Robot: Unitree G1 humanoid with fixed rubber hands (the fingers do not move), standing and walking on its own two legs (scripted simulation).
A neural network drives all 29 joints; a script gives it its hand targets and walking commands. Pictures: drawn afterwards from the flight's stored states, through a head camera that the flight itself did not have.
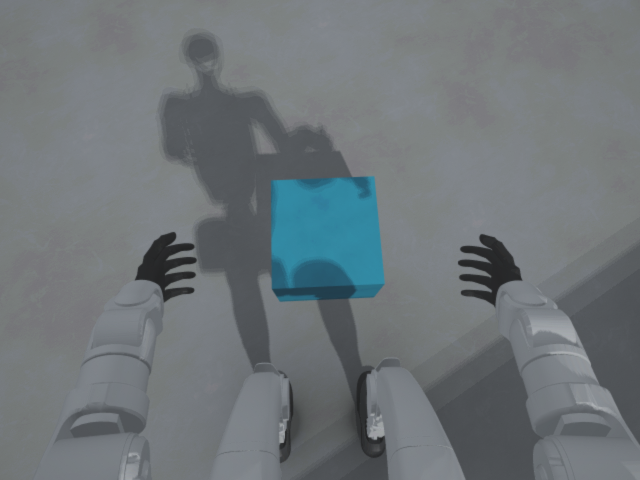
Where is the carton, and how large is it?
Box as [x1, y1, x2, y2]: [271, 176, 384, 301]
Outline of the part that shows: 373,176 271,180 272,289 280,301 370,297 374,296 383,285 384,280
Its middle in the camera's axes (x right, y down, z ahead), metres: +0.01 +0.00 +1.06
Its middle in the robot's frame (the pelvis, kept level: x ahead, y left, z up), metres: +0.55 +0.00 -0.59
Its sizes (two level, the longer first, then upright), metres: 0.284 0.269 0.197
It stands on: the floor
